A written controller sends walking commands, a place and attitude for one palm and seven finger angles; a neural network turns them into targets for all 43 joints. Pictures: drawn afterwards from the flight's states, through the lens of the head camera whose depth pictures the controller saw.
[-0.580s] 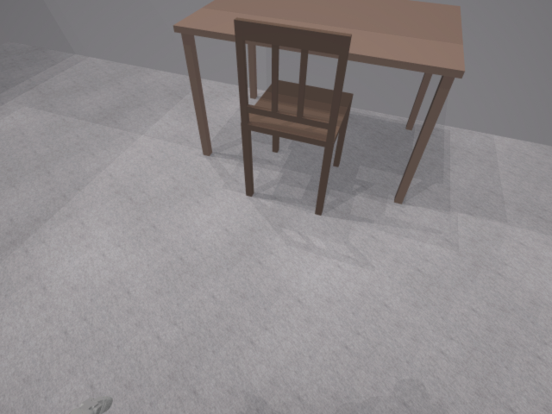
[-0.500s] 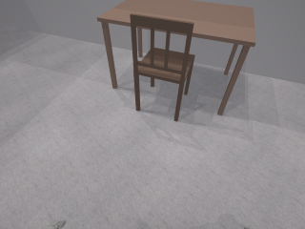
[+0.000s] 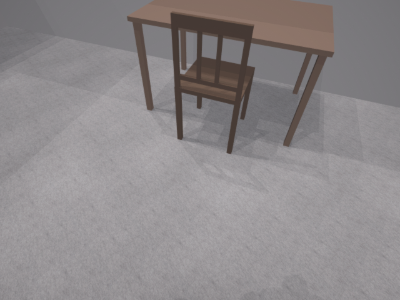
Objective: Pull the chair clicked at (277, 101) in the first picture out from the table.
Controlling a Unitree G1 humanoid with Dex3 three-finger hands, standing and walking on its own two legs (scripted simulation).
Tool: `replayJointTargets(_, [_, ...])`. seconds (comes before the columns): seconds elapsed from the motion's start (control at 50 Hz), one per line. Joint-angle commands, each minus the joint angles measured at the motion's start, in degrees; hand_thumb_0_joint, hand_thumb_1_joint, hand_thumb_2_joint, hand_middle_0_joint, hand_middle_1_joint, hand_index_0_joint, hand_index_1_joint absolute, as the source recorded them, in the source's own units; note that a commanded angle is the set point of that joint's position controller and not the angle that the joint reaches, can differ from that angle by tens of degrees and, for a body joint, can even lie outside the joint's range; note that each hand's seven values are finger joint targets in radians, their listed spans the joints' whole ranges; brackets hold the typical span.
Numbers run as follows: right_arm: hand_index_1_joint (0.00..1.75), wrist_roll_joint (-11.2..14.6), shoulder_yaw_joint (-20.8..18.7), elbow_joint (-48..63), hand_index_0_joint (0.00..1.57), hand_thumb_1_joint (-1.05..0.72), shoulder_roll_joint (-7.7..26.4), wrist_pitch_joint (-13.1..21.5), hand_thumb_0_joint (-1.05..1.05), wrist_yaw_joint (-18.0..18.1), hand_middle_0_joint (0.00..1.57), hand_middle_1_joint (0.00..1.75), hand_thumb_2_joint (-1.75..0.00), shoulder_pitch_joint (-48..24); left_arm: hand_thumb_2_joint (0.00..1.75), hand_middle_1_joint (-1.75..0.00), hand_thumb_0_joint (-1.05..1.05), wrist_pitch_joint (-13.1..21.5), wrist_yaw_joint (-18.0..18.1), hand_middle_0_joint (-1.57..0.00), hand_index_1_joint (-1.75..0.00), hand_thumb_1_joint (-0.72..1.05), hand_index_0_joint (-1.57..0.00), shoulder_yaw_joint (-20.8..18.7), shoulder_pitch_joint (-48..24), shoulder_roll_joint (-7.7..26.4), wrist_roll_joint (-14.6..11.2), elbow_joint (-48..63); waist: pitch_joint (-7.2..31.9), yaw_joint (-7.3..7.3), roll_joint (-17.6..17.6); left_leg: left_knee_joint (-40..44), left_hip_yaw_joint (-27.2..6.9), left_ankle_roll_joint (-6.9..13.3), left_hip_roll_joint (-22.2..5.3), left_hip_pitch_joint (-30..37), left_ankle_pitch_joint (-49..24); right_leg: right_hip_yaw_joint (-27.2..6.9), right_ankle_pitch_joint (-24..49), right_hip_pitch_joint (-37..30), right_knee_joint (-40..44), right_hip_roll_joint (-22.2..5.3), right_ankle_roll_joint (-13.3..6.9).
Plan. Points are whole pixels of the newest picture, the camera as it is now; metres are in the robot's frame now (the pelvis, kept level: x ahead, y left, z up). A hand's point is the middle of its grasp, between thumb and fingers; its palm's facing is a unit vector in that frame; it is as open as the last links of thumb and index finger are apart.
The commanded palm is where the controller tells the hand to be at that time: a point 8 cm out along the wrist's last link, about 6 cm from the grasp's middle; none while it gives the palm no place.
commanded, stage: stand and wait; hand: left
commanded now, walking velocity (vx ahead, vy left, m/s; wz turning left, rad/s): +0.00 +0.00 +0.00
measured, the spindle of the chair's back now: (199, 56) +1.27 +0.07 -0.12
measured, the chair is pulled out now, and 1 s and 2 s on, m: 0.00 0.00 0.00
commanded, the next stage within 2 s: look at it before walking up in 0.24 s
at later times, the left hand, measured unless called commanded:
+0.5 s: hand out of the picture +0.08 +0.24 -0.16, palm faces -0.04 -0.94 -0.33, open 7.4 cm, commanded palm none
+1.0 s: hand out of the picture +0.09 +0.24 -0.15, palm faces -0.03 -0.94 -0.34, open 7.4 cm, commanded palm none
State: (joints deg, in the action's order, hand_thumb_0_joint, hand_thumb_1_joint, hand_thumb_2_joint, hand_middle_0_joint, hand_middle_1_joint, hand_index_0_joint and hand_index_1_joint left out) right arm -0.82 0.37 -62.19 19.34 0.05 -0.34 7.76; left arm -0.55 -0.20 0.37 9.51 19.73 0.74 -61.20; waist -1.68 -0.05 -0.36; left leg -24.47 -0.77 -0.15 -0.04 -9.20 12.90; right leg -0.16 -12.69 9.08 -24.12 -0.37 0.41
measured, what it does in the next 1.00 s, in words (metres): stands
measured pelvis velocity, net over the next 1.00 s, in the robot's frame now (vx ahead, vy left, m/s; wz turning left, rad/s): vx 0.01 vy -0.01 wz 0.00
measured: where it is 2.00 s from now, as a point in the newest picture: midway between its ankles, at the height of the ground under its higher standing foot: (198, 273)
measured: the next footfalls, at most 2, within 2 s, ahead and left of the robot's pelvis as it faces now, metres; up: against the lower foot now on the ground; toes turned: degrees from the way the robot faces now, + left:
right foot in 1.70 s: +0.40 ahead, -0.10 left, +0.00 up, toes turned -10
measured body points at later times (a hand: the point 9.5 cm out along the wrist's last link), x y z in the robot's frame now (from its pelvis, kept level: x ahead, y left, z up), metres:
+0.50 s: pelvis +0.00 +0.00 +0.00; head +0.00 +0.00 +0.45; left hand +0.08 +0.29 -0.13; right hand +0.07 -0.29 -0.13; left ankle +0.01 +0.12 -0.74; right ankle +0.01 -0.12 -0.74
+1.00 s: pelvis +0.01 -0.01 +0.00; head +0.02 +0.00 +0.45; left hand +0.09 +0.29 -0.13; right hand +0.10 -0.30 -0.13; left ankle +0.01 +0.12 -0.74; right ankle +0.01 -0.12 -0.74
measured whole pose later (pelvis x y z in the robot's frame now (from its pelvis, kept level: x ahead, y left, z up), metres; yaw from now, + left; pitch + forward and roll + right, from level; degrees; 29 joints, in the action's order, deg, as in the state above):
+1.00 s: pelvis +0.01 -0.01 +0.00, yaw +0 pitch -2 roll +0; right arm -0.6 0.7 -63.6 19.2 0.5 -0.3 6.0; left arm 0.1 0.0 0.4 8.0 19.6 0.8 -62.3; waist -1.5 0.1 -0.1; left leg -21.2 -0.7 -0.7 -0.4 -7.4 12.3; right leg -0.2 -12.3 7.6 -21.5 0.0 0.0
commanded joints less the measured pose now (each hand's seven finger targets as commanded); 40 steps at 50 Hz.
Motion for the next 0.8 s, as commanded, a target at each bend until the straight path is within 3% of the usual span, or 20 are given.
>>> replayJointTargets(0.0, [0.3,0.26,-2.44,3.93,0.2,-0.9,11.75,1.53,0.0,0.88,0.2,0.3,-0.9,-3.68,0.9,-0.3,0.0,1.76,0.75,-0.2,-0.3,0.9,-0.2,-2.27,-3.51,11.42,-0.2,3.79,1.61,0.18,0.04,5.33,-5.78,2.2,-5.94,-1.54,-3.33,-6.0,-0.03,0.98,5.55,-6.4,-2.27])
replayJointTargets(0.16, [0.3,0.24,-2.49,2.63,0.2,-0.9,11.67,1.63,0.0,0.78,0.2,0.3,-0.9,-2.82,0.9,-0.3,0.0,1.84,0.72,-0.2,-0.3,0.9,-0.2,-2.23,-3.26,11.31,-0.15,3.04,2.01,0.12,-0.65,5.83,-5.97,2.09,-6.02,-1.48,-2.53,-6.53,-1.42,1.28,6.14,-6.51,-2.23])
replayJointTargets(0.78, [0.3,0.37,-2.32,2.48,0.2,-0.9,11.67,1.82,0.0,0.99,0.2,0.3,-0.9,-4.35,0.9,-0.3,0.0,2.06,0.84,-0.2,-0.3,0.9,-0.2,-2.2,-3.43,11.24,-0.08,2.52,3.56,0.27,0.71,5.99,-5.0,1.8,-6.73,1.97,-10.32,-5.51,9.29,-1.19,5.45,-6.8,-2.05])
